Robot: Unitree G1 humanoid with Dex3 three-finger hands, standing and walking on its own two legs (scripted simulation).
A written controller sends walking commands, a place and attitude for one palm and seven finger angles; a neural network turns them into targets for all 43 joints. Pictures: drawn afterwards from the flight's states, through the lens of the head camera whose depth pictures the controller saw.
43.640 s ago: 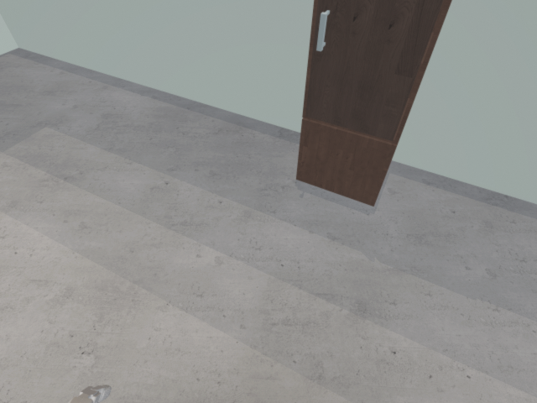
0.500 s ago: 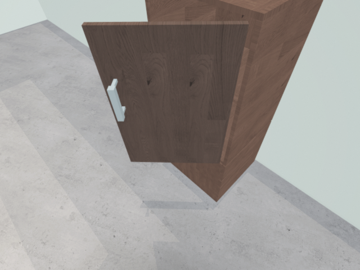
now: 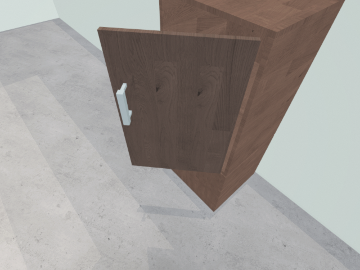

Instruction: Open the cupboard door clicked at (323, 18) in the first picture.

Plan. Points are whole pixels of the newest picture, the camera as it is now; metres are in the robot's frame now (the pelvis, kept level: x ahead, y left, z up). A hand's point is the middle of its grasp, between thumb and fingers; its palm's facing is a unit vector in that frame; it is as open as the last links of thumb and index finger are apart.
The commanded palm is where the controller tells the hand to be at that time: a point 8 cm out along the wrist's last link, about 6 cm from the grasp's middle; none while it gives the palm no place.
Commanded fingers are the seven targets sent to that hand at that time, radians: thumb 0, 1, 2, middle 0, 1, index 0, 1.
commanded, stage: look again from close up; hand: left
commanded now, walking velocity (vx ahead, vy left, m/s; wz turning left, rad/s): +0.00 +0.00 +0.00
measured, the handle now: (125, 104) +0.56 +0.20 +0.03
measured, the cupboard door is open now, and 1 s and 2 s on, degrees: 43 43 43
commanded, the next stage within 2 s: raise the hand with hooked fingers in 0.50 s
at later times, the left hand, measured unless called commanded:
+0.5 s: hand out of the picture +0.02 +0.20 -0.18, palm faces +0.00 -0.98 -0.20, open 7.4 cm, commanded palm none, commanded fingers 0.00 0.90 0.90 -0.20 -0.30 -0.20 -0.30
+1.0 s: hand (92, 268) +0.14 +0.20 -0.05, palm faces -0.06 -1.00 +0.01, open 8.4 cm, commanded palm +0.12 +0.27 -0.04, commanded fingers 0.00 0.41 0.69 -0.23 -0.62 -0.23 -0.62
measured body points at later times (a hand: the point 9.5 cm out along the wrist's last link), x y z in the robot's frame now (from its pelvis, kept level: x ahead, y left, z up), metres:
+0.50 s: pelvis +0.01 +0.02 +0.00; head +0.01 +0.03 +0.45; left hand +0.02 +0.25 -0.16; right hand +0.02 -0.21 -0.15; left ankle -0.03 +0.11 -0.74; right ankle -0.03 -0.07 -0.74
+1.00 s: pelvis -0.06 +0.01 -0.07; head -0.02 +0.03 +0.38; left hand +0.14 +0.25 -0.05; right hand +0.17 -0.24 -0.10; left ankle -0.03 +0.11 -0.74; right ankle -0.03 -0.08 -0.74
